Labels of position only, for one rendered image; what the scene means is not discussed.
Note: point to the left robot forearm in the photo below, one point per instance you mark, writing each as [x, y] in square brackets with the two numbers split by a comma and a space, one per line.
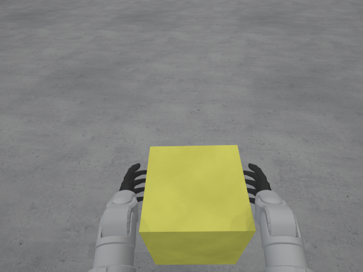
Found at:
[116, 239]

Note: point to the right robot hand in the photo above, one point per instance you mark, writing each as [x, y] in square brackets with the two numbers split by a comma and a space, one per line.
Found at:
[260, 182]

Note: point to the right robot forearm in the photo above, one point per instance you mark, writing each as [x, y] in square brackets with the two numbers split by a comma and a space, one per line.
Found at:
[281, 238]

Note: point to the carton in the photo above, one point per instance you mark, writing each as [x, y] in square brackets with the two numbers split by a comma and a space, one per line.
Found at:
[196, 209]

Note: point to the left robot hand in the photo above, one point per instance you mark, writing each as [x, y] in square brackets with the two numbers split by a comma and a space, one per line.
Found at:
[129, 183]

